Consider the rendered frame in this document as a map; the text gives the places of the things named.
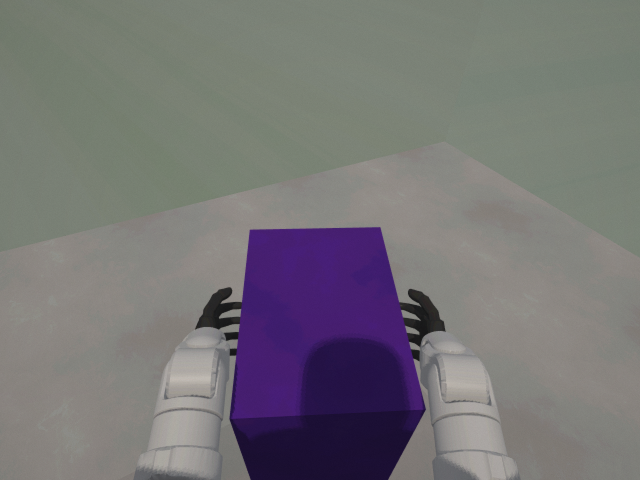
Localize right robot hand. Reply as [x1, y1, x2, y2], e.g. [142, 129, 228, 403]
[399, 289, 446, 362]

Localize left robot forearm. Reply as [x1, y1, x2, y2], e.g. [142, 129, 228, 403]
[133, 327, 230, 480]

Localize right robot forearm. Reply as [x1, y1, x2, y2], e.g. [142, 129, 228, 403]
[419, 331, 521, 480]

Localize carton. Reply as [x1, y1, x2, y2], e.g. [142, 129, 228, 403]
[229, 227, 426, 480]

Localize left robot hand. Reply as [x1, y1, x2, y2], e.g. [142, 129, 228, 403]
[195, 287, 242, 356]

